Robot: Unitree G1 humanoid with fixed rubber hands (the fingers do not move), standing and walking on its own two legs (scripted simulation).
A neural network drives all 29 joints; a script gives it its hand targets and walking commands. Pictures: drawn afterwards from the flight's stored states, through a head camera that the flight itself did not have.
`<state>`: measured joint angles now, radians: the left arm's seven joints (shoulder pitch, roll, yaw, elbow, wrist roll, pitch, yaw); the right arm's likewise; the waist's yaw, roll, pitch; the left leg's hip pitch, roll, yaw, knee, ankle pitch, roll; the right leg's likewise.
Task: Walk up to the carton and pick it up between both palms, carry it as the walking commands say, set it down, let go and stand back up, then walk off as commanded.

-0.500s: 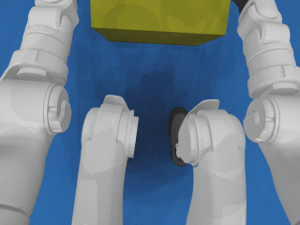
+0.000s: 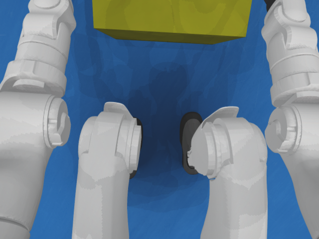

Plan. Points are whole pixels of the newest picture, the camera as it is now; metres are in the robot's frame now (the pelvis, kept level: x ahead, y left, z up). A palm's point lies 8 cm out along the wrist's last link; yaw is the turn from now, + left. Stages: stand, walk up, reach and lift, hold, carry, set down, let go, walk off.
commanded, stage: set down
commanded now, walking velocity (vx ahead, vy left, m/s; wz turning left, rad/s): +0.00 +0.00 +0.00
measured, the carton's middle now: out of the picture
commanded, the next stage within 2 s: let go in 1.62 s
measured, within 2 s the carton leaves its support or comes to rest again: neither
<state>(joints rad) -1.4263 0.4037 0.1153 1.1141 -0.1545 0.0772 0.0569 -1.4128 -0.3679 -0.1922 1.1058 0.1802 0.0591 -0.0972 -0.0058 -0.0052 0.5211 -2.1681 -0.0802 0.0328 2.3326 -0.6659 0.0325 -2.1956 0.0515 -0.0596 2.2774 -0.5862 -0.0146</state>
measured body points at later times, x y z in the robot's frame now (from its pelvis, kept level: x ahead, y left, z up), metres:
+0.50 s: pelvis -0.01 +0.00 +0.02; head +0.36 +0.01 +0.26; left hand +0.56 +0.22 -0.13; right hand +0.55 -0.21 -0.13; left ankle +0.10 +0.10 -0.31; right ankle +0.12 -0.10 -0.31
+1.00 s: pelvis -0.02 +0.00 +0.14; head +0.36 +0.00 +0.38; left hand +0.56 +0.22 +0.00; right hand +0.54 -0.22 +0.00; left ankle +0.10 +0.10 -0.31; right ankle +0.12 -0.10 -0.31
